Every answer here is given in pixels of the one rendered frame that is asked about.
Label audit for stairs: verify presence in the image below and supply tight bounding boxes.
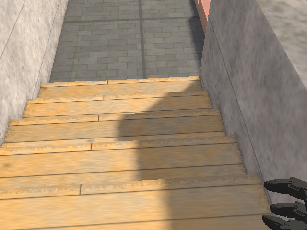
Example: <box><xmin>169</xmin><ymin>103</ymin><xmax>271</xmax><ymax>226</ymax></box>
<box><xmin>0</xmin><ymin>76</ymin><xmax>247</xmax><ymax>189</ymax></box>

